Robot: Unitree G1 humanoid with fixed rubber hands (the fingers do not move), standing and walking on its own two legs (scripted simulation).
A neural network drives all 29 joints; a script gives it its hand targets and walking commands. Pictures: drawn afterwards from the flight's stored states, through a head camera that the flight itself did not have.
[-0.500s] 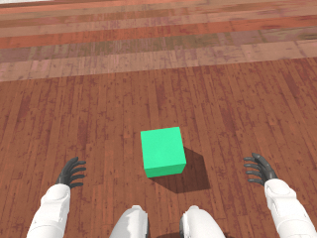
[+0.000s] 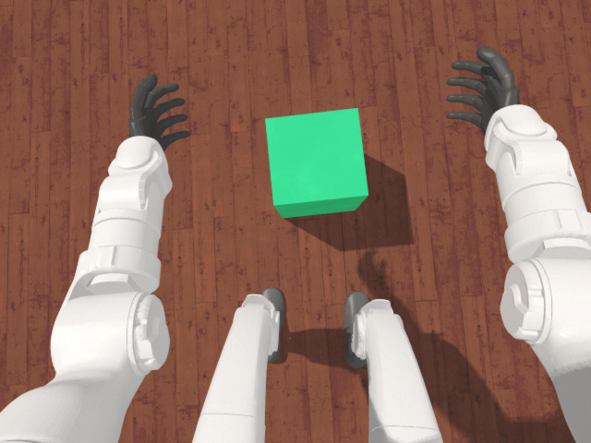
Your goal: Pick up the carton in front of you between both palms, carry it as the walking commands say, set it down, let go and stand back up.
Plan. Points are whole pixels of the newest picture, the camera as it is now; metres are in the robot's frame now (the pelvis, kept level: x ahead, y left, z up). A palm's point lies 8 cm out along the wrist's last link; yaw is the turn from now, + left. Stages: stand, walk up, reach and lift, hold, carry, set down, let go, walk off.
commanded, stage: reach and lift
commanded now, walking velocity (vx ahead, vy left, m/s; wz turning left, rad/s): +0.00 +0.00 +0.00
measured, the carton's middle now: (315, 170) +0.54 +0.02 -0.54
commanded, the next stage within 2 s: none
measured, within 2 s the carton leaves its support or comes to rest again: leaves its support in 1.96 s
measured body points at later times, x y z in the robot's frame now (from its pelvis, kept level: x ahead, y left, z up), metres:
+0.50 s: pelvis +0.03 +0.00 -0.06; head +0.37 -0.01 +0.23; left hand +0.53 +0.21 -0.21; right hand +0.58 -0.17 -0.21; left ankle +0.09 +0.13 -0.63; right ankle +0.09 -0.12 -0.63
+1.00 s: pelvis -0.03 +0.00 -0.27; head +0.34 +0.00 -0.03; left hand +0.52 +0.21 -0.43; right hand +0.57 -0.16 -0.43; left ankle +0.08 +0.13 -0.63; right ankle +0.08 -0.12 -0.63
